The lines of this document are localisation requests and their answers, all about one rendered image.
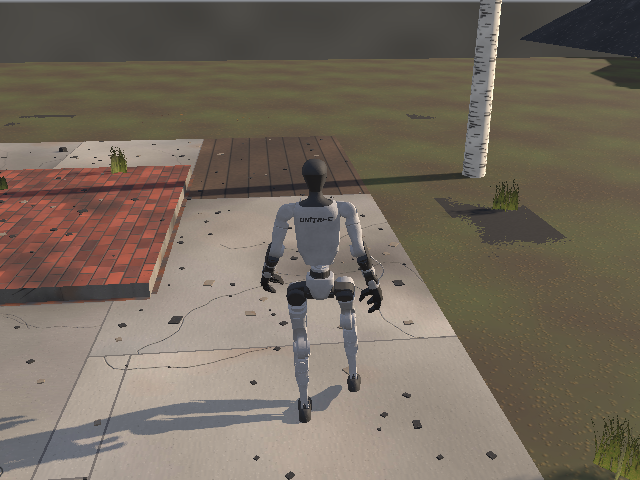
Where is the right robot thigh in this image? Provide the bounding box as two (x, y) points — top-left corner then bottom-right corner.
(334, 276), (355, 330)

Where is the left robot forearm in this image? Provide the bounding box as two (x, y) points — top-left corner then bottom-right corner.
(262, 242), (279, 278)

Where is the robot left hand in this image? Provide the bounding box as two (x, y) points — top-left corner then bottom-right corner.
(260, 274), (284, 293)

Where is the right robot forearm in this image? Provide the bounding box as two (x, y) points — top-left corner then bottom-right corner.
(357, 241), (380, 290)

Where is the robot right upper arm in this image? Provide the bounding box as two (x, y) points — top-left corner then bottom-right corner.
(337, 201), (366, 258)

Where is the left robot foot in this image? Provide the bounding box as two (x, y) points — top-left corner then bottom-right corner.
(298, 396), (312, 423)

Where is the robot right hand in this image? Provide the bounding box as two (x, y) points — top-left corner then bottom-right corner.
(359, 285), (383, 313)

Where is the robot left upper arm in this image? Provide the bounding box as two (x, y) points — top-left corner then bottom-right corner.
(269, 203), (296, 258)

